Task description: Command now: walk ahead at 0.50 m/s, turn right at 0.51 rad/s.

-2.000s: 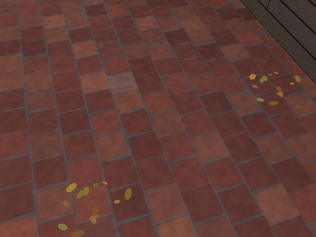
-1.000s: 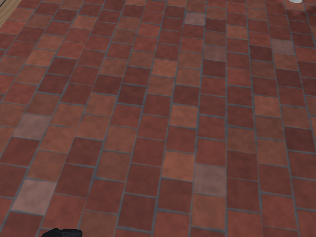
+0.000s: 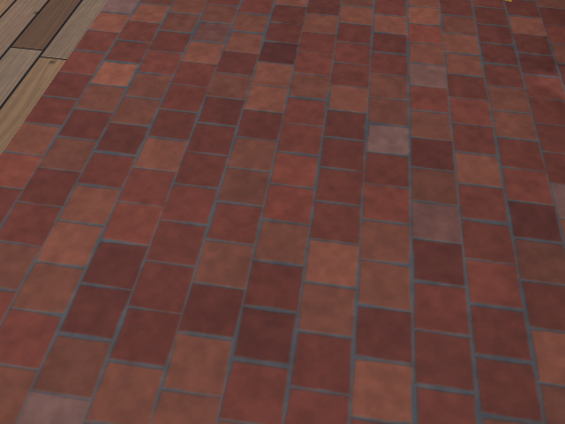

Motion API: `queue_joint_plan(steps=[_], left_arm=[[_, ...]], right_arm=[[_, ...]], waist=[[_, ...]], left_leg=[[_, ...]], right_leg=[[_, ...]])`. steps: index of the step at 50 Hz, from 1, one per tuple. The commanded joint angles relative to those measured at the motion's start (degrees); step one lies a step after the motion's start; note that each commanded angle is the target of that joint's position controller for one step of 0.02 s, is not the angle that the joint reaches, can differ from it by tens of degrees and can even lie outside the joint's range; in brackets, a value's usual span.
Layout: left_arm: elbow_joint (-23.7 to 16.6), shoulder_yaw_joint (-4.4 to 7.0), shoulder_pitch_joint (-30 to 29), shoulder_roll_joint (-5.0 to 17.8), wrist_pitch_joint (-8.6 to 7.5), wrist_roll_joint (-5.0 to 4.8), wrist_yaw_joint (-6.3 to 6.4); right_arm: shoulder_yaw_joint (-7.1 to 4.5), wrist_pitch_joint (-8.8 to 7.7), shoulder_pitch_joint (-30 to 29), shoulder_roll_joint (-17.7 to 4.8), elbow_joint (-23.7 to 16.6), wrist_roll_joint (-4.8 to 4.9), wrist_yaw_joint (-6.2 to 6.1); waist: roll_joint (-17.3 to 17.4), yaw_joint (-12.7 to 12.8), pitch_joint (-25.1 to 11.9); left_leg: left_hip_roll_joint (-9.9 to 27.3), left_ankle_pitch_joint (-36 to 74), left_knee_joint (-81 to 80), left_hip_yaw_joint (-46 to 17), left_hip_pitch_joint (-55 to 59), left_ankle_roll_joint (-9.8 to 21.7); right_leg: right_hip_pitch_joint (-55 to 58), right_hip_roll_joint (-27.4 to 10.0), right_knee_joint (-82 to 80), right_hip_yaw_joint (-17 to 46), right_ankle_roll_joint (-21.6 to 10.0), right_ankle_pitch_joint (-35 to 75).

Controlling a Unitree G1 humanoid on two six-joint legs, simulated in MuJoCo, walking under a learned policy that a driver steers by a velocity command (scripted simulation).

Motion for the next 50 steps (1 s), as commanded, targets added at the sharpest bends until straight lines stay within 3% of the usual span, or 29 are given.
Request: queue_joint_plan(steps=[1, 3, 5, 7, 8, 9, 10, 11, 12, 13, 14, 15, 16, 18, 25, 30, 33, 35, 36, 37, 38, 39, 40, 41, 43, 46, 50], left_arm=[[-5.8, -0.81, -7.1, 0.4, -0.69, 0.20, -0.78], [-7.0, -0.79, -8.8, 0.9, -0.75, 0.39, -0.90], [-7.2, -0.44, -7.7, 1.6, -0.71, 0.50, -0.60], [-5.7, 0.50, -0.9, 3.2, -0.95, 0.51, 0.05], [-3.4, 1.37, 6.5, 4.5, -1.54, 0.75, 0.61], [-0.9, 3.06, 15.3, 8.9, -1.87, 1.45, 1.55], [-2.0, 4.74, 12.8, 16.3, -1.72, 1.12, 2.24], [-2.9, 4.76, 15.0, 15.8, -1.08, -0.93, 2.50], [-2.4, 4.24, 11.4, 14.3, -1.02, -1.16, 3.10], [-2.3, 3.30, 8.8, 10.7, -1.29, -1.55, 3.28], [-2.7, 2.71, 6.1, 8.7, -1.51, -1.91, 3.37], [-3.1, 2.10, 4.4, 7.0, -1.67, -2.28, 3.42], [-3.4, 1.77, 4.0, 6.6, -1.99, -2.26, 3.24], [-3.1, 2.20, 5.2, 8.7, -2.54, -1.86, 3.03], [-3.3, 2.46, 10.3, 9.9, -0.94, -1.72, 3.86], [-4.1, 2.83, 12.2, 10.7, 0.31, -0.95, 4.33], [-4.9, 2.86, 10.6, 10.9, 0.89, -0.64, 4.40], [-5.6, 2.60, 7.6, 10.5, 0.97, -1.13, 4.45], [-6.2, 2.28, 5.6, 10.1, 0.65, -1.99, 4.49], [-7.5, 1.28, 7.4, 7.1, 0.15, -2.46, 4.49], [-7.2, 1.31, 13.6, 5.9, 0.74, -2.35, 4.93], [-5.3, 1.90, 14.8, 9.1, 1.51, -0.14, 5.19], [-4.5, 1.98, 13.0, 9.1, 2.00, -0.23, 5.03], [-4.3, 1.85, 10.7, 8.9, 2.49, -0.48, 4.77], [-4.2, 1.37, 9.2, 7.8, 3.25, -1.10, 3.81], [-3.5, 0.30, 8.0, 6.1, 3.63, -1.63, 3.36], [-2.5, -0.85, 5.0, 5.3, 4.09, -1.60, 3.74]], right_arm=[[-1.39, -0.68, -0.1, -7.3, -2.5, -0.01, -0.39], [-1.61, -0.12, 1.4, -8.1, -1.6, -0.07, -0.65], [-1.87, 0.54, 1.2, -9.4, -1.3, -0.21, -0.97], [-2.39, 1.61, 0.7, -11.4, -1.2, -0.33, -1.18], [-2.53, 2.18, 0.1, -12.0, -1.5, -0.09, -1.08], [-2.22, 2.23, -0.3, -10.9, -3.0, -0.09, -0.87], [-0.80, 1.84, 2.2, -3.5, -7.3, 0.56, 0.35], [-1.64, 1.26, -5.3, -8.5, -9.0, 0.23, 0.34], [-1.26, 0.76, -8.2, -7.4, -10.2, 1.15, 0.31], [-0.96, 0.40, -7.1, -7.0, -9.5, 1.13, -0.08], [-1.10, 1.01, -6.3, -7.0, -8.8, 0.35, -0.30], [-1.13, 2.19, -4.8, -7.0, -8.7, -0.73, -0.31], [-1.19, 3.39, -4.0, -6.8, -8.6, -1.18, -0.21], [-0.98, 4.82, -3.9, -5.7, -9.2, -1.07, -0.03], [-0.58, 5.92, -14.0, -6.6, -13.4, -0.48, -0.26], [-0.28, 5.68, -18.4, -7.7, -15.4, 0.23, -0.71], [-0.17, 5.17, -16.7, -8.4, -15.3, 0.73, -1.07], [-0.20, 4.70, -12.8, -8.4, -14.4, 0.73, -1.38], [-0.27, 4.10, -9.8, -8.5, -13.8, 0.09, -1.70], [-0.89, 3.59, -7.5, -12.1, -14.2, -0.53, -2.28], [-1.38, 4.45, -9.5, -15.9, -15.2, 0.28, -2.04], [-0.72, 4.95, -6.6, -12.5, -14.1, 1.35, -1.45], [-0.03, 4.95, -8.6, -10.0, -14.3, 1.21, -1.32], [0.53, 5.16, -11.8, -8.1, -14.7, 0.85, -1.24], [0.86, 5.22, -14.6, -7.9, -14.7, 0.01, -1.44], [0.90, 4.99, -13.2, -8.2, -13.1, 0.00, -1.17], [0.28, 5.68, -11.0, -10.1, -11.2, -0.23, -0.47]], waist=[[6.5, -0.2, 4.4], [6.3, -0.6, 4.6], [7.2, 0.6, 3.1], [8.4, 3.8, -1.6], [7.1, 7.2, -6.0], [2.2, 11.0, -11.5], [-12.0, 5.9, -15.2], [-1.7, 9.5, -17.3], [0.2, 7.3, -9.6], [3.0, 4.8, -5.0], [4.1, 2.5, -2.7], [3.1, 0.8, -2.8], [2.8, -0.1, -3.6], [2.2, -0.7, -4.8], [-1.5, 3.1, -5.4], [-2.3, 5.0, -3.7], [-3.1, 4.5, -3.2], [-3.3, 2.1, -2.8], [-2.2, -0.2, -3.5], [6.6, 0.4, -8.1], [17.2, 3.3, -9.8], [11.4, 2.9, -10.3], [8.5, 3.4, -7.4], [6.4, 3.7, -4.9], [11.1, 4.2, -3.5], [11.1, 3.5, -5.0], [13.1, 1.4, -4.3]], left_leg=[[16.2, 24.5, -4.6, -3.4, -1.8, 5.2], [17.1, 29.9, -2.3, -1.8, 2.0, 4.7], [17.3, 45.3, 3.6, 0.2, 4.8, 3.9], [17.4, 58.8, 16.6, 1.4, 6.1, 3.6], [16.8, 54.7, 28.1, 2.1, 2.7, 2.7], [15.1, 37.9, 44.7, 2.3, -8.9, 0.8], [2.9, -16.3, 66.6, -0.5, -35.9, -3.3], [1.1, -16.0, 71.4, -13.4, -41.5, -3.6], [4.4, -9.5, 69.6, -14.9, -43.5, -3.2], [6.1, -6.4, 64.5, -14.6, -40.3, -3.2], [7.1, -6.1, 60.7, -15.0, -37.0, -3.5], [7.2, -5.8, 58.2, -15.1, -33.4, -4.2], [7.0, -5.9, 56.1, -15.1, -31.2, -4.7], [5.9, -4.3, 52.6, -14.2, -30.6, -5.6], [4.4, 3.8, 41.1, -14.9, -35.1, -5.9], [2.3, 0.7, 34.3, -16.5, -35.4, -4.9], [1.0, -2.2, 27.9, -16.8, -30.3, -3.3], [0.1, 0.9, 17.6, -15.9, -20.9, -1.9], [1.2, 9.9, 9.2, -16.9, -12.6, -0.8], [12.8, 25.6, 7.4, -27.4, -3.4, 2.5], [25.8, 51.1, 8.2, -42.3, 0.1, 12.4], [26.5, 53.4, 9.0, -43.7, -2.8, 15.9], [23.6, 46.4, 8.5, -39.1, -5.7, 15.2], [19.2, 37.7, 6.8, -33.4, -8.9, 12.3], [13.4, 31.6, 5.0, -26.5, -11.2, 8.7], [11.6, 28.8, 5.1, -23.3, -10.1, 7.9], [11.9, 16.2, 4.2, -25.5, -10.4, 8.4]], right_leg=[[0.5, 0.5, -7.6, -3.2, -1.3, 2.1], [1.6, 1.6, -10.8, -5.0, -3.0, -1.1], [5.7, 4.5, -12.7, -7.3, -5.2, -6.3], [14.2, 8.8, -14.1, -8.7, -7.9, -12.4], [24.0, 10.6, -18.2, -7.9, -9.5, -11.3], [38.5, 4.7, -21.9, 2.1, -12.2, -14.9], [55.9, -13.5, -25.1, 33.1, -21.4, -6.9], [55.5, -15.5, -30.9, 41.8, -22.6, 3.8], [49.3, -14.7, -30.2, 30.7, -21.1, 16.1], [41.5, -12.1, -29.8, 24.1, -18.7, 27.9], [36.0, -8.5, -30.1, 18.6, -16.2, 32.2], [32.1, -6.4, -30.8, 15.8, -15.0, 34.3], [30.2, -5.2, -31.0, 14.3, -14.3, 36.3], [28.8, -3.4, -30.5, 12.4, -13.8, 41.7], [32.3, -1.3, -28.0, 15.4, -9.6, 36.7], [36.4, -2.9, -24.6, 21.5, -10.3, 35.2], [36.7, -3.0, -21.8, 24.0, -9.6, 35.5], [33.2, -0.8, -19.2, 24.3, -6.7, 30.9], [29.3, 1.5, -15.8, 23.8, -4.3, 26.6], [25.0, 5.5, -6.2, 19.1, -1.3, 11.4], [15.8, 17.2, 4.7, 9.9, 0.6, -33.5], [15.5, 14.6, 13.0, 10.0, 1.1, -38.0], [14.8, 13.4, 16.1, 10.8, 1.5, -33.9], [15.2, 12.0, 15.3, 11.0, 2.2, -30.0], [17.1, 11.5, 11.8, 9.9, 3.8, -25.3], [20.5, 11.1, 2.0, 7.4, 4.8, -24.7], [25.2, 9.1, -12.5, 3.9, 3.6, -23.5]])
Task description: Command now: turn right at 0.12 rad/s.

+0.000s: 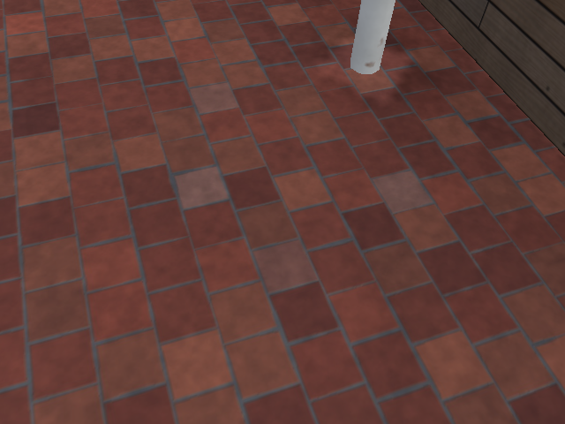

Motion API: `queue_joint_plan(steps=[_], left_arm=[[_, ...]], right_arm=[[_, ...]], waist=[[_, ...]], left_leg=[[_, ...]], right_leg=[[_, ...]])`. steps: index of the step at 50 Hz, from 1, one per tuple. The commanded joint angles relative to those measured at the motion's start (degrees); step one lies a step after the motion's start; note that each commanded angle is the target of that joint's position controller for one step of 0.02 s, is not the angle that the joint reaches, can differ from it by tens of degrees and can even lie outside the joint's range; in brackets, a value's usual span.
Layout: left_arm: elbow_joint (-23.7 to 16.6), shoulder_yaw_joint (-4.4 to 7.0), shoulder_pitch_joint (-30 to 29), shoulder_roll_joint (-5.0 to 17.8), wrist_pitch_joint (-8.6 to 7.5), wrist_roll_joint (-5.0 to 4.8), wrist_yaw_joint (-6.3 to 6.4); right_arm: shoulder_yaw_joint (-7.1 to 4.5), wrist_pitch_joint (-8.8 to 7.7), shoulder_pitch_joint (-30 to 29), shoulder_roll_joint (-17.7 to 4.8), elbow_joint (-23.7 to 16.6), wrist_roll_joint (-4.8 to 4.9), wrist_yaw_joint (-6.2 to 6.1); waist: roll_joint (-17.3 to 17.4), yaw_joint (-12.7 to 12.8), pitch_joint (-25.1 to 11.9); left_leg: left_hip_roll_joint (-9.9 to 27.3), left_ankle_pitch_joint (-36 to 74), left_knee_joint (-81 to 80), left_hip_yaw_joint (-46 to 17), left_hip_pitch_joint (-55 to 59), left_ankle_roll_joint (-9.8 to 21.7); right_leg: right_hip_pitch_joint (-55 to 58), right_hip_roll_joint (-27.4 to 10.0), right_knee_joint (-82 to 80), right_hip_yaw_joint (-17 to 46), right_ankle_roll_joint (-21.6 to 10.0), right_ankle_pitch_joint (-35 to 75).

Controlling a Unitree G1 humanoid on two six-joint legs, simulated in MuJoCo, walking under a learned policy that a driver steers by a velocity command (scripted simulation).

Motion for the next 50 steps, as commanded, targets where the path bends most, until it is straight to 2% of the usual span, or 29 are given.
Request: queue_joint_plan(steps=[1, 3, 4, 5, 6, 7, 8, 10, 11, 16, 27, 37, 50], left_arm=[[-0.5, 0.28, 3.8, 3.5, -0.15, -0.17, 0.32], [1.4, -0.21, 5.8, 2.7, -0.97, 0.06, 0.59], [1.5, -0.26, 4.9, 3.8, -1.67, 0.61, 0.83], [1.0, -0.19, 4.3, 6.1, -2.48, 1.61, 1.20], [1.1, -0.13, 0.3, 7.6, -2.91, 1.00, 1.18], [1.3, -1.02, -1.5, 4.6, -3.48, 0.73, 0.78], [1.9, -1.50, -1.9, 3.4, -3.95, 0.72, 0.76], [3.8, -1.51, 0.2, 4.1, -4.43, 0.49, 1.26], [4.8, -1.52, 1.2, 4.2, -4.60, 0.25, 1.42], [7.9, -1.74, 3.3, 3.4, -4.69, 0.12, 1.52], [13.4, -2.26, 5.3, 2.1, -5.04, 0.00, 1.90], [16.9, -2.87, 7.9, 0.3, -5.06, 0.01, 2.27], [19.1, -3.07, 10.5, -1.8, -5.11, 0.08, 2.64]], right_arm=[[-2.54, 0.03, 0.5, -9.7, -1.7, -0.16, 0.35], [-2.61, 0.64, 0.0, -9.7, -1.1, 0.32, 0.40], [-2.54, 0.59, 1.3, -9.1, -0.6, 0.32, 0.36], [-2.16, 0.28, 1.5, -7.7, -1.1, 0.51, 0.61], [-1.69, 0.27, 1.9, -5.5, -1.1, 1.18, 0.76], [-1.60, 0.49, 0.9, -5.7, 0.3, 0.72, 0.69], [-1.79, 0.42, 0.7, -6.1, 1.2, 0.58, 0.76], [-2.24, 0.07, 1.7, -7.3, 2.9, 0.45, 0.96], [-2.19, -0.16, 2.4, -7.3, 3.8, 0.37, 1.02], [-1.83, -0.29, 2.7, -6.1, 7.9, 0.60, 0.77], [-1.30, -0.19, 3.9, -5.0, 14.7, 0.63, 0.10], [-0.85, 0.00, 4.7, -3.5, 18.5, 0.69, -0.39], [-0.62, 0.09, 5.4, -1.6, 21.1, 0.72, -0.83]], waist=[[12.5, 0.5, -6.7], [10.5, 2.3, -6.0], [8.4, 1.8, -5.6], [3.6, 1.1, -6.2], [-4.0, -1.9, -3.5], [-3.6, -1.4, -2.3], [-3.3, -1.4, -1.5], [-4.0, -1.0, -1.1], [-3.6, -0.9, -1.3], [0.4, -0.1, -0.6], [2.1, 0.0, -1.2], [1.7, 0.1, -0.8], [1.7, 0.3, -0.2]], left_leg=[[11.3, 7.7, -6.9, -12.6, 5.2, 8.1], [10.4, 3.7, -5.6, -12.2, 1.6, 5.9], [10.1, 0.9, -5.6, -12.5, -1.6, 3.4], [8.5, -2.0, -2.9, -10.8, -4.5, 0.9], [2.5, -5.8, -3.3, -4.7, -0.4, -0.7], [2.7, -3.6, -3.5, -4.5, 7.1, -1.3], [3.2, -1.3, -3.8, -5.1, 9.0, -1.2], [4.4, 1.8, -3.6, -5.9, 9.3, -0.6], [4.9, 2.6, -4.0, -6.2, 8.5, -0.4], [4.8, 1.5, -5.6, -6.3, 6.7, -1.0], [5.4, 3.5, -5.6, -6.6, 7.7, -0.8], [5.5, 5.1, -4.8, -6.4, 7.8, -0.6], [5.4, 5.8, -4.2, -6.2, 7.4, -0.5]], right_leg=[[4.3, -0.2, -10.4, -4.1, -0.9, 3.2], [10.5, -0.6, -22.7, -5.2, -2.5, 12.7], [13.7, -2.8, -25.8, -1.7, -3.6, 16.3], [15.6, -9.5, -27.6, 5.9, -5.1, 15.7], [5.0, -13.6, -28.3, 10.3, -7.5, 14.7], [-1.9, -13.6, -29.5, 10.0, -7.4, 9.9], [-2.9, -11.3, -29.9, 8.3, -6.0, 7.4], [-1.2, -8.9, -29.9, 6.1, -4.7, 8.9], [0.4, -8.6, -29.4, 5.6, -4.7, 10.9], [2.7, -8.5, -28.7, 4.8, -5.4, 12.9], [4.2, -8.1, -28.1, 3.5, -5.7, 17.1], [4.7, -8.0, -27.3, 2.8, -5.5, 19.9], [5.2, -8.0, -26.7, 2.3, -5.4, 21.3]])
Over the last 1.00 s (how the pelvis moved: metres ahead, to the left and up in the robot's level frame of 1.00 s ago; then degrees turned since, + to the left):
0.31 -0.03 0.00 -29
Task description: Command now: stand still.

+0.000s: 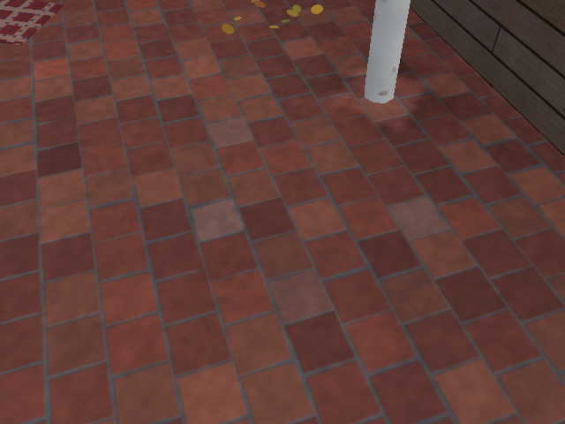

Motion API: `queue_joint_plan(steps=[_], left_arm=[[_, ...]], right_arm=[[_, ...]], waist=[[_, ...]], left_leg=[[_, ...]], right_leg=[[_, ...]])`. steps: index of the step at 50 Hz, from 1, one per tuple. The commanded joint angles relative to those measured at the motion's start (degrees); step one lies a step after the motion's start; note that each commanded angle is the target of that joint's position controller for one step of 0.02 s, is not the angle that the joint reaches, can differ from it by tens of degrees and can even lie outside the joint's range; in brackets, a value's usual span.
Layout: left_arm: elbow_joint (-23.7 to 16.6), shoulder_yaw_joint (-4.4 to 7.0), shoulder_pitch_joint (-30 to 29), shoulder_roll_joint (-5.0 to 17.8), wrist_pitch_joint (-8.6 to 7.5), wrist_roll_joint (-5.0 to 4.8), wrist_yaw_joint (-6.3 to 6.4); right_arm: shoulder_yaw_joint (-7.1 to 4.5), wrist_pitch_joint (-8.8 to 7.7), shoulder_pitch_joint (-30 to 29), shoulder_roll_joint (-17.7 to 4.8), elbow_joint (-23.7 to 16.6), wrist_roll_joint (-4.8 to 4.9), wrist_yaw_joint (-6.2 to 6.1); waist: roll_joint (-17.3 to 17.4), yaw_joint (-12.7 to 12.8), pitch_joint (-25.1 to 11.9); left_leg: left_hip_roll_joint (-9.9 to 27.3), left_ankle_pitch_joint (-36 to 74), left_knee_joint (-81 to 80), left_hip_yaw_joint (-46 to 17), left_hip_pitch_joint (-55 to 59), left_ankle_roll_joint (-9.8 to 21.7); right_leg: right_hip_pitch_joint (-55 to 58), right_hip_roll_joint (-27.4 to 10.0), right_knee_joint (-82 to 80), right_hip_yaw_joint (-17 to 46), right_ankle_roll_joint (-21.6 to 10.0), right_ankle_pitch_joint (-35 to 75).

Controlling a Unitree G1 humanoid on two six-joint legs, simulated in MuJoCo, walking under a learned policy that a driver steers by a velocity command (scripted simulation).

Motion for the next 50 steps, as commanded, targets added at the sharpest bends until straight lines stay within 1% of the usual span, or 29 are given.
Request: queue_joint_plan(steps=[1, 13, 28, 29, 30, 31, 32, 33, 34, 35, 36, 37, 38, 39, 40, 41, 42, 43, 44, 45, 46, 47, 48, 49, 50], left_arm=[[-0.2, 0.76, 4.1, 4.8, -0.24, 0.02, 0.22], [0.6, 0.84, 5.7, 3.4, -0.30, 0.07, 0.39], [0.9, 0.98, 7.3, 2.2, -0.46, 0.09, 0.49], [1.1, 0.92, 7.9, 1.9, -0.46, 0.20, 0.46], [1.1, 1.22, 8.3, 2.5, -0.36, 0.32, 0.42], [1.0, 1.85, 8.7, 3.9, -0.13, 0.35, 0.37], [0.8, 2.49, 9.4, 5.3, 0.15, 0.32, 0.27], [0.8, 3.01, 11.2, 6.2, 0.35, 0.24, 0.19], [0.9, 3.49, 12.5, 6.9, 0.35, 0.25, 0.14], [0.9, 3.77, 13.1, 6.9, 0.12, 0.36, 0.10], [0.9, 3.94, 13.5, 6.7, -0.30, 0.70, 0.00], [0.8, 4.20, 13.8, 7.0, -0.83, 1.10, -0.12], [0.7, 4.42, 13.8, 7.2, -1.37, 1.25, -0.21], [0.4, 4.59, 13.4, 7.3, -1.85, 1.19, -0.30], [0.1, 4.73, 12.7, 7.4, -2.27, 1.02, -0.38], [-0.4, 4.83, 11.1, 7.6, -2.55, 0.72, -0.46], [-1.2, 4.82, 8.3, 7.6, -2.73, 0.24, -0.57], [-1.9, 4.55, 6.9, 6.9, -3.19, 0.25, -0.88], [-3.3, 3.75, 5.6, 4.5, -3.94, 0.45, -1.46], [-5.4, 3.12, 7.6, 1.2, -4.25, 0.47, -1.97], [-5.8, 3.96, 4.8, 4.8, -3.85, 2.07, -2.30], [-6.3, 3.80, 2.7, 3.6, -4.01, 1.99, -2.96], [-6.1, 3.51, 2.5, 2.3, -4.39, 1.40, -3.42], [-6.1, 3.76, 2.5, 2.4, -4.34, 1.46, -3.69], [-5.9, 3.88, 3.2, 2.5, -3.88, 1.70, -3.89]], right_arm=[[-0.71, -0.20, 3.1, -4.8, -0.2, 0.00, -0.24], [-0.66, -0.17, 4.2, -3.6, 1.0, 0.00, -0.49], [-0.67, -0.18, 5.4, -2.5, 1.6, 0.01, -0.66], [-0.56, -0.14, 5.6, -2.1, 1.7, -0.06, -0.63], [-0.68, -0.03, 5.2, -2.3, 1.5, -0.17, -0.57], [-0.92, 0.07, 4.6, -2.6, 0.9, -0.31, -0.43], [-1.13, 0.12, 3.8, -2.6, 0.2, -0.59, -0.15], [-1.18, 0.03, 2.0, -2.3, -1.0, -1.02, 0.23], [-0.97, -0.32, 0.4, -1.3, -2.4, -1.60, 0.61], [-0.93, -0.91, -1.1, -1.0, -3.8, -1.94, 0.90], [-1.14, -1.60, -2.6, -1.4, -5.1, -1.85, 1.14], [-1.42, -2.32, -3.5, -2.0, -6.3, -1.71, 1.41], [-1.68, -3.01, -4.0, -2.5, -7.2, -1.51, 1.73], [-1.95, -3.64, -4.1, -2.9, -8.0, -1.12, 2.06], [-2.24, -4.13, -3.5, -3.0, -8.5, -0.69, 2.33], [-2.50, -4.44, -1.1, -2.8, -8.3, -0.32, 2.53], [-2.75, -4.62, 4.9, -2.0, -6.6, 0.03, 2.62], [-3.67, -4.74, 12.5, -2.9, -3.7, 0.21, 2.36], [-5.03, -5.12, 20.5, -7.1, -2.1, -0.65, 1.68], [-6.39, -4.54, 27.7, -13.0, -0.3, -0.37, 1.68], [-5.28, -3.70, 21.9, -8.8, -1.2, -0.47, 1.60], [-4.66, -3.86, 14.8, -7.1, -3.9, -0.69, 1.81], [-4.32, -4.34, 10.7, -6.5, -5.4, -0.77, 1.93], [-3.85, -4.92, 9.8, -5.6, -5.7, -0.69, 1.83], [-3.27, -5.43, 9.9, -4.3, -5.4, -0.58, 1.70]], waist=[[-0.3, -0.1, 2.2], [-0.4, 0.0, 2.7], [-0.4, 0.0, 3.2], [-0.6, 0.2, 2.1], [-1.1, 0.4, 2.9], [-2.6, 0.8, 3.8], [-5.0, 1.5, 5.4], [-6.9, 2.6, 7.9], [-8.4, 3.4, 10.6], [-8.7, 3.9, 12.7], [-8.2, 4.1, 13.6], [-7.6, 4.1, 13.5], [-6.9, 3.8, 13.0], [-6.6, 3.3, 12.1], [-6.6, 2.5, 11.1], [-6.5, 0.6, 9.8], [-5.6, -2.9, 8.3], [-2.4, -6.0, 5.2], [7.8, -9.3, 1.5], [20.9, -9.1, -2.7], [9.8, -5.3, 3.0], [3.4, -2.9, 7.1], [0.8, -1.1, 7.6], [0.5, 0.0, 6.9], [1.3, 0.9, 5.8]], left_leg=[[5.5, 6.6, -2.2, -5.1, 3.7, 1.7], [5.4, 6.6, -1.9, -5.0, 3.4, 1.7], [5.4, 6.6, -1.6, -4.8, 3.2, 1.5], [4.9, 2.7, -1.8, -4.6, 3.6, 1.6], [3.8, -2.4, -0.8, -3.8, 2.6, 1.7], [1.9, -8.8, 1.8, -2.3, 0.6, 2.2], [-0.1, -15.1, 5.7, -0.4, -3.3, 2.6], [-1.5, -18.0, 10.2, 1.3, -9.0, 2.6], [-1.5, -17.6, 14.3, 3.4, -13.6, 2.6], [0.4, -15.7, 17.9, 4.0, -16.7, 2.8], [1.8, -15.7, 20.5, 3.6, -19.7, 3.1], [2.8, -16.6, 22.1, 3.0, -22.6, 3.3], [3.5, -16.8, 21.6, 2.8, -23.9, 3.5], [3.6, -16.2, 19.5, 3.0, -22.9, 3.6], [3.1, -14.5, 16.8, 3.7, -19.7, 3.7], [2.1, -11.2, 12.8, 4.9, -13.4, 3.9], [0.1, -6.8, 6.9, 6.6, -1.8, 4.1], [-2.1, -5.6, 4.0, 6.2, 11.5, 4.1], [7.9, -14.2, -4.0, -7.8, 21.0, 5.6], [21.6, -26.1, -13.9, -33.9, 26.0, 11.4], [22.2, -31.0, -14.8, -35.7, 18.6, 12.0], [20.8, -27.8, -14.7, -29.9, 12.5, 11.4], [18.4, -19.0, -15.3, -23.7, 9.2, 10.7], [16.4, -12.1, -15.6, -19.0, 8.2, 10.1], [14.4, -6.1, -15.6, -14.7, 8.2, 9.3]], right_leg=[[-6.7, -6.8, -4.4, 5.0, -1.5, 10.1], [-6.5, -6.8, -4.2, 4.8, -1.5, 10.4], [-6.4, -6.9, -4.2, 4.6, -1.5, 10.8], [-6.1, -6.6, -5.2, 4.7, -1.7, 5.8], [-6.8, -6.1, -6.0, 5.2, -2.2, -1.1], [-7.5, -6.1, -6.8, 6.5, -3.4, -10.2], [-7.9, -7.3, -8.3, 9.6, -5.2, -19.8], [-7.5, -10.2, -11.0, 14.2, -7.3, -27.4], [-7.0, -14.1, -13.3, 18.7, -9.6, -31.4], [-7.1, -17.1, -14.6, 21.8, -11.4, -31.0], [-5.9, -18.6, -15.0, 23.2, -12.6, -27.6], [-3.3, -19.2, -14.6, 23.2, -13.2, -22.8], [-1.0, -19.2, -13.7, 22.0, -13.3, -18.0], [0.1, -18.6, -12.7, 20.0, -12.7, -13.5], [-0.4, -17.8, -11.5, 17.9, -12.0, -9.0], [-3.1, -16.5, -9.7, 15.3, -10.8, -5.1], [-9.3, -14.3, -6.3, 11.4, -9.1, -2.0], [-15.6, -10.9, 0.9, 7.6, -7.4, 4.6], [-22.3, -4.9, 17.8, -0.2, -4.7, 4.7], [-33.0, 2.1, 35.7, -6.2, -2.5, -13.5], [-35.8, -2.3, 44.6, -1.7, -3.5, -12.4], [-36.5, -5.0, 46.5, -0.7, -4.1, -5.9], [-34.4, -6.7, 45.1, -0.4, -3.8, -0.9], [-32.8, -7.5, 43.7, -1.1, -3.5, 1.3], [-31.5, -7.8, 42.4, -1.8, -2.8, 2.6]])
Over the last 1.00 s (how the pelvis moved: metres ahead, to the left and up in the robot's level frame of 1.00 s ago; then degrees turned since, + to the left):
0.02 -0.02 0.00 1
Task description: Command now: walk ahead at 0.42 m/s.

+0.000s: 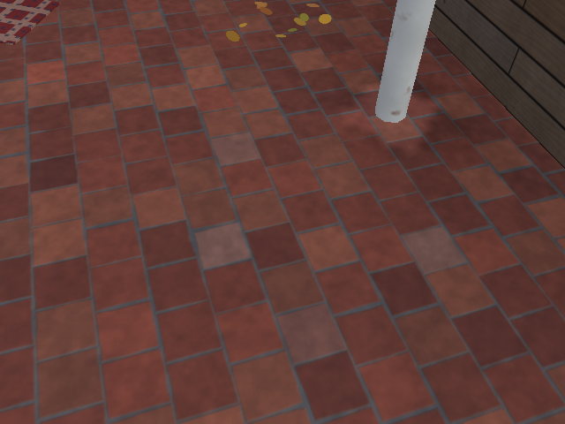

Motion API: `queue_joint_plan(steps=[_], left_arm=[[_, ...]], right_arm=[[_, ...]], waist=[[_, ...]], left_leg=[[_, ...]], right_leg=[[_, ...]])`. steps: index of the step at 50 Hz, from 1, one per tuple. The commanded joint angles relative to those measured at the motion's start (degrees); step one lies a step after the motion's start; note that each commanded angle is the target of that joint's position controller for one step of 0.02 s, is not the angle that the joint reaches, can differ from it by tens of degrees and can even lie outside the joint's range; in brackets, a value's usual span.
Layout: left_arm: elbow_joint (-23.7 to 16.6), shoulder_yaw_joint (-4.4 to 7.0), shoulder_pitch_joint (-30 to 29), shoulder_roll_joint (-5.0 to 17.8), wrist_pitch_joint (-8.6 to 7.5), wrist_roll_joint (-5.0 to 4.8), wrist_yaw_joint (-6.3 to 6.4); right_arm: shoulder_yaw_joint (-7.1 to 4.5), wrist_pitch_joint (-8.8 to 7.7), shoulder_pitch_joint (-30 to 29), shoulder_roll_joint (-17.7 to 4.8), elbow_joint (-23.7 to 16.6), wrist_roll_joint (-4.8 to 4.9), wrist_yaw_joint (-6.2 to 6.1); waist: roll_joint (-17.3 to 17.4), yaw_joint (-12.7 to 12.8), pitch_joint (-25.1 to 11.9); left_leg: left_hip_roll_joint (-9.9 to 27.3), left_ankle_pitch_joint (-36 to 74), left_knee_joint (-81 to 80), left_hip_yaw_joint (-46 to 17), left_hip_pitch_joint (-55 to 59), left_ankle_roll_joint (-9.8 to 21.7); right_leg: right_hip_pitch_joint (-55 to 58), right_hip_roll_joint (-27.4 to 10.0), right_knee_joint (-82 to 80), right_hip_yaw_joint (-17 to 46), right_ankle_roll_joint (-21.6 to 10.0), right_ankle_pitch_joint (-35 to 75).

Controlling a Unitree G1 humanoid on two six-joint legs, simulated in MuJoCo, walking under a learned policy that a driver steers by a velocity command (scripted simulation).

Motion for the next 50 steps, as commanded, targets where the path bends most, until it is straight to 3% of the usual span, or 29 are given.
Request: queue_joint_plan(steps=[1, 5, 9, 12, 15, 16, 17, 18, 19, 20, 21, 22, 23, 25, 30, 34, 38, 41, 43, 44, 45, 46, 47, 48, 49, 50], left_arm=[[-3.4, 0.40, -1.1, 1.4, -0.28, 0.27, -0.97], [-6.2, 0.77, -8.5, 1.6, 1.01, 0.03, -1.20], [-10.8, 0.02, -20.3, 0.5, 1.07, -0.61, -1.41], [-12.4, -0.33, -24.2, 0.6, 1.01, -1.05, -1.29], [-11.8, 0.67, -19.4, 3.2, 0.56, -1.02, -0.37], [-10.0, 1.41, -13.1, 4.4, 0.20, -1.10, 0.07], [-7.2, 2.22, -4.4, 5.5, -0.32, -1.04, 0.54], [-5.3, 3.38, 4.0, 8.7, -0.81, 0.18, 1.16], [-5.4, 4.60, 8.2, 13.9, -0.91, 1.80, 1.19], [-5.9, 4.60, 3.9, 12.7, -0.25, 0.00, 0.36], [-7.2, 3.55, -3.3, 9.0, -0.25, -1.04, 0.15], [-7.9, 2.59, -7.6, 5.3, -0.87, -1.28, -0.12], [-7.7, 2.01, -8.8, 3.4, -1.49, -0.98, 0.02], [-6.1, 1.26, -6.4, 1.5, -2.43, -1.06, 0.86], [-5.1, 1.54, -1.0, 3.9, -3.62, -0.98, 1.20], [-4.7, 1.05, 2.0, 3.8, -3.68, -1.06, 1.50], [-3.5, 1.15, 6.4, 5.3, -3.24, -1.02, 2.34], [-3.2, 1.51, 6.5, 7.0, -2.47, -0.78, 3.11], [-3.9, 2.12, 4.9, 8.7, -1.65, -0.42, 3.43], [-4.5, 2.43, 4.3, 9.5, -1.17, -0.37, 3.16], [-5.4, 2.65, 3.1, 10.0, -0.85, -0.61, 2.58], [-7.5, 2.06, 2.8, 6.9, -0.93, -0.60, 2.07], [-12.5, 1.83, 2.0, 4.0, -1.32, -1.71, 0.91], [-13.9, 2.18, -5.1, 7.3, -2.10, -1.05, 0.58], [-14.9, 1.96, -7.0, 7.0, -2.94, -1.64, 0.31], [-13.9, 2.01, -5.6, 6.8, -3.18, -1.58, 0.57]], right_arm=[[0.17, -1.28, 5.7, -3.8, 0.0, 0.11, -0.34], [0.95, -1.85, 11.6, -4.0, 2.1, 0.25, -0.70], [1.75, -2.03, 12.6, -3.3, 2.2, 0.17, -0.94], [1.72, -2.31, 13.6, -4.2, 2.8, 0.15, -1.38], [1.36, -2.58, 11.9, -5.7, 2.7, 0.01, -1.72], [1.18, -2.44, 10.9, -6.4, 2.6, -0.19, -1.78], [1.00, -2.17, 9.3, -7.0, 2.1, 0.04, -1.61], [1.28, -2.11, 8.8, -6.0, 1.1, 0.53, -1.12], [2.51, -1.74, 13.8, 0.8, -0.4, 2.00, -0.54], [0.90, -1.02, 14.5, -3.6, 0.2, 1.72, -0.63], [0.34, -0.66, 9.1, -5.1, -1.5, 0.87, -0.64], [0.31, -0.69, 5.5, -4.3, -2.4, 0.39, -0.31], [0.17, -0.30, 4.8, -2.9, -2.4, 0.04, -0.15], [-0.03, 1.20, 5.9, -1.1, -2.6, -0.94, 0.51], [-0.54, 3.16, -3.0, -1.3, -7.0, -0.68, 1.54], [-0.09, 2.80, -12.1, -1.1, -10.6, -0.28, 2.31], [0.43, 2.55, -19.5, -1.0, -13.7, -0.51, 2.75], [-0.24, 2.50, -18.1, -2.5, -14.0, -0.83, 2.64], [-1.21, 2.57, -11.6, -4.3, -12.4, -0.96, 2.32], [-1.99, 2.36, -6.5, -5.7, -10.9, -1.07, 2.13], [-3.10, 1.89, 0.5, -7.8, -8.7, -1.54, 1.70], [-4.64, 1.69, 4.0, -12.9, -8.3, -1.94, 1.09], [-5.58, 2.37, 1.8, -17.4, -9.8, -1.17, 1.29], [-5.13, 2.93, 1.4, -15.7, -9.6, -0.02, 0.99], [-4.40, 2.78, -1.4, -13.2, -9.6, 0.28, 0.59], [-3.73, 2.33, -3.6, -10.6, -9.7, 0.21, 0.43]], waist=[[4.2, 0.4, 5.6], [5.7, -0.3, 5.8], [6.3, -1.8, 8.1], [7.4, -2.3, 8.1], [7.8, 1.1, 4.4], [8.0, 3.9, 1.2], [7.3, 7.7, -3.0], [4.6, 10.7, -7.9], [-6.1, 7.6, -15.2], [-3.3, 5.9, -15.9], [-0.2, 3.1, -6.4], [1.7, 2.1, -0.4], [2.2, 0.4, 2.5], [0.8, -1.9, 3.1], [-0.6, -1.8, 4.5], [-1.2, -0.2, 5.8], [-1.5, 2.1, 6.1], [-3.2, 0.3, 3.8], [-5.0, -3.1, 0.0], [-5.0, -5.1, -2.9], [-2.5, -8.8, -6.3], [4.6, -9.4, -10.5], [14.6, -5.5, -13.4], [3.9, -6.5, -8.2], [2.3, -4.6, -2.8], [-2.1, -1.7, 0.4]], left_leg=[[15.5, 6.7, -17.4, -18.2, 6.6, 4.8], [13.9, 25.9, -16.1, -11.5, 9.7, 4.6], [12.1, 34.1, -16.7, -7.9, 7.6, 4.2], [12.9, 40.4, -16.2, -6.7, 8.7, 4.1], [14.2, 58.8, -7.7, -6.1, 12.4, 3.4], [14.2, 63.1, -0.6, -6.4, 13.4, 3.3], [13.3, 59.8, 9.5, -6.2, 11.3, 3.2], [11.0, 44.3, 23.3, -5.7, 1.8, 3.0], [2.5, 1.7, 45.4, -2.6, -15.5, 1.4], [-0.2, -10.9, 54.7, -7.8, -22.6, 2.1], [4.0, -5.4, 53.8, -8.9, -25.2, 2.5], [5.9, -1.8, 50.6, -8.5, -24.3, 2.5], [7.4, -0.3, 48.0, -8.6, -22.3, 2.3], [8.5, 0.7, 45.2, -8.3, -18.8, 1.4], [9.6, 9.0, 39.6, -6.0, -27.8, 0.3], [8.2, 16.6, 25.6, -2.2, -28.7, -0.3], [6.1, 16.7, 14.3, 2.8, -27.2, 0.9], [2.5, 10.2, 11.7, 5.2, -22.6, 3.8], [-0.8, 3.9, 11.2, 6.0, -15.6, 6.5], [-2.2, 1.9, 9.0, 5.4, -9.8, 7.9], [-2.4, 3.4, 2.8, 2.8, 0.7, 9.7], [10.4, -0.4, 1.6, -13.7, 13.2, 13.0], [23.2, -0.7, -7.3, -47.6, 25.0, 23.0], [22.1, -0.4, -10.5, -42.5, 21.4, 20.8], [20.8, 4.0, -11.4, -35.6, 15.0, 18.4], [18.0, 12.9, -12.0, -30.0, 8.8, 15.4]], right_leg=[[-16.1, -3.6, 2.1, 0.6, 0.5, 5.5], [-21.6, -2.8, -1.7, -2.8, 2.0, 8.2], [-19.8, -0.9, -15.6, -6.0, 2.4, 13.2], [-14.1, 1.0, -24.5, -8.0, 0.9, 15.1], [-5.0, 3.9, -27.3, -7.9, -2.4, 12.0], [0.6, 4.9, -28.2, -7.0, -3.4, 10.3], [10.2, 4.9, -32.6, -6.2, -4.3, 12.1], [23.4, -2.4, -35.2, 1.3, -6.0, 7.2], [37.4, -20.6, -38.4, 26.8, -11.6, -0.4], [34.3, -23.8, -46.6, 40.2, -14.5, -7.6], [25.0, -22.0, -49.5, 31.7, -12.0, -13.5], [16.4, -19.6, -52.4, 24.6, -9.9, -9.5], [11.4, -17.0, -53.4, 18.3, -7.5, -3.3], [7.0, -14.3, -53.8, 9.2, -5.3, 6.8], [9.9, -12.3, -54.9, -1.8, -3.1, 17.7], [12.5, -10.3, -53.7, -8.4, -1.3, 27.8], [20.1, -12.3, -51.6, -11.6, -1.1, 36.7], [25.9, -13.9, -44.3, -14.3, -0.7, 56.6], [27.4, -14.7, -33.4, -15.3, -1.0, 67.4], [26.3, -15.0, -24.6, -15.1, -1.4, 65.2], [20.4, -14.1, -11.3, -15.7, -0.2, 55.2], [6.0, -10.5, 6.4, -15.0, 1.2, 22.2], [-17.6, 3.4, 24.8, -7.0, 4.2, -13.7], [-24.4, -0.8, 23.5, 1.8, 3.5, -7.5], [-24.5, -3.0, 19.1, 1.9, 3.2, -1.8], [-21.0, -4.8, 13.5, 1.8, 3.5, 0.9]])
Over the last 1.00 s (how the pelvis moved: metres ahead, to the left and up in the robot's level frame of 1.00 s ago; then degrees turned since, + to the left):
0.12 0.05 0.00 0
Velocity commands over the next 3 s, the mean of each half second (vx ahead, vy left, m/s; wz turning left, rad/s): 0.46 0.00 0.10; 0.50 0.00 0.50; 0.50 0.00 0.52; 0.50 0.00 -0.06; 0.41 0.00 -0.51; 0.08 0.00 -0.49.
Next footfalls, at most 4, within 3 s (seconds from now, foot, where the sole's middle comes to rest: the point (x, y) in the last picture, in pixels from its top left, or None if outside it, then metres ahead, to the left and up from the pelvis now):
0.36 right None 0.36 -0.07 -0.78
0.90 left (232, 382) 0.62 0.13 -0.78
1.46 right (225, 257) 0.99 0.17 -0.78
1.98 left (123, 236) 1.06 0.48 -0.78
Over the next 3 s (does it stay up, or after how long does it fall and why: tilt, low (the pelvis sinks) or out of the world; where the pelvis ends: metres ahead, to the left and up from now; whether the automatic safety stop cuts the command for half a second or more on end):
stays up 1.27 0.44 0.00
